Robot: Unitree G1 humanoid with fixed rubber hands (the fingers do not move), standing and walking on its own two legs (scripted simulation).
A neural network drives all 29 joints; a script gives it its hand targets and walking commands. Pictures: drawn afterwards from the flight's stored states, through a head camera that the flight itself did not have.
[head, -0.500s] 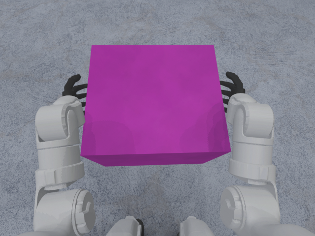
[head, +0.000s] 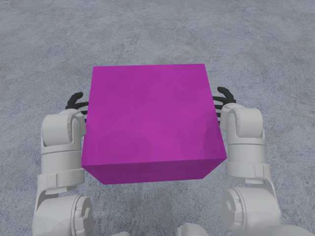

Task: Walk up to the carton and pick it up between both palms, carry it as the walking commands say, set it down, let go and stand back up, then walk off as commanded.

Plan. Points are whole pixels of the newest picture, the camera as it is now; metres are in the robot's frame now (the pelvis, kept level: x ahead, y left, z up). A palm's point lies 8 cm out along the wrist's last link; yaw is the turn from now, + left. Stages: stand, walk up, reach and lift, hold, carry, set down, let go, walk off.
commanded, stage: carry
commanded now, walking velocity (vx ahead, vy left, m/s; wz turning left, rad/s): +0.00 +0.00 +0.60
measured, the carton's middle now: (151, 126) +0.39 +0.01 +0.02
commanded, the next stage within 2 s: none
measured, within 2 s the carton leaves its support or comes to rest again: neither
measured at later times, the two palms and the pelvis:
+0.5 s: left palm (30, 172) +0.23 +0.23 +0.12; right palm (208, 118) +0.34 -0.12 +0.13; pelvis -0.07 -0.03 +0.00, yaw +20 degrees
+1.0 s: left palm out of the picture +0.05 +0.25 +0.13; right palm (178, 150) +0.26 -0.04 +0.12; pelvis -0.15 -0.09 +0.01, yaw +38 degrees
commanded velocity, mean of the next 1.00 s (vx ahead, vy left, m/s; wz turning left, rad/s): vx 0.00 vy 0.00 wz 0.60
